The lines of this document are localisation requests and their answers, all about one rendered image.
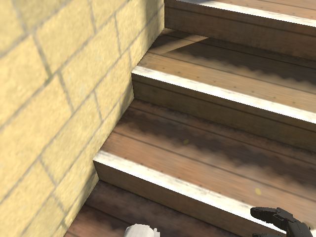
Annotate robot right hand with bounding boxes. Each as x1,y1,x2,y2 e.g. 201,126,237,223
250,206,313,237

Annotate robot left thigh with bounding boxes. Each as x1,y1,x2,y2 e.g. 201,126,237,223
123,223,160,237

